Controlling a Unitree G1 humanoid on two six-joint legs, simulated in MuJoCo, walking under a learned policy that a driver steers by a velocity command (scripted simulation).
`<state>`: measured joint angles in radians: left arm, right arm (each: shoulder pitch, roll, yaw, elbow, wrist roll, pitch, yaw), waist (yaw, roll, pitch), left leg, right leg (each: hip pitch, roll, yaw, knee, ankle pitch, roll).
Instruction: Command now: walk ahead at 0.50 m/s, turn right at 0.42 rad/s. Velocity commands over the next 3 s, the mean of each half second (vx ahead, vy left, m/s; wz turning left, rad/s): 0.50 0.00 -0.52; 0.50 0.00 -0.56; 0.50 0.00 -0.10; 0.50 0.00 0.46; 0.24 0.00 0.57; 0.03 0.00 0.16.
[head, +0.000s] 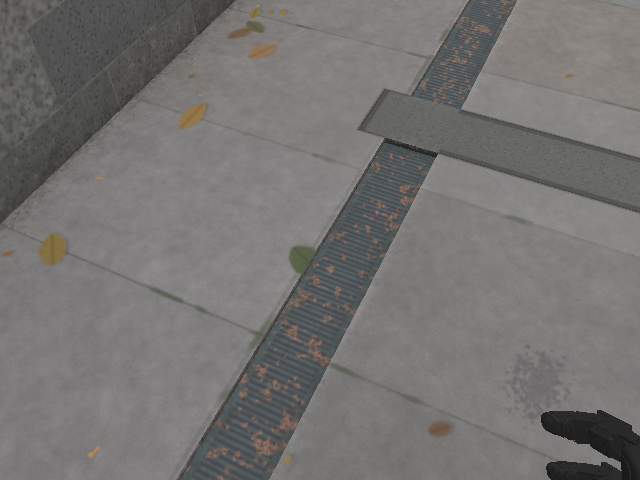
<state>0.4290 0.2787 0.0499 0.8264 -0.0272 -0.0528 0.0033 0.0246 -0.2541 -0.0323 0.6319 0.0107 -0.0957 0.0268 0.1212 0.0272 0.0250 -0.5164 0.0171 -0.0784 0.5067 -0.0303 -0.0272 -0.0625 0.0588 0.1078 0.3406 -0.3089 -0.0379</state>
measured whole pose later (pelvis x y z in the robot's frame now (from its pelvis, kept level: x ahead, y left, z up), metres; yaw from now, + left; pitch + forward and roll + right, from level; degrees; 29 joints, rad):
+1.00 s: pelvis +0.51 -0.14 +0.00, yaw -34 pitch +2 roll +0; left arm 0.38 0.30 0.07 0.71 -0.02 -0.04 0.02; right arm 0.01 -0.29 -0.03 0.70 0.00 -0.10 0.03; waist 0.09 0.04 0.02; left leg -0.55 0.02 -0.08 0.51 0.05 -0.04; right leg -0.07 0.11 0.18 0.40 -0.35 -0.07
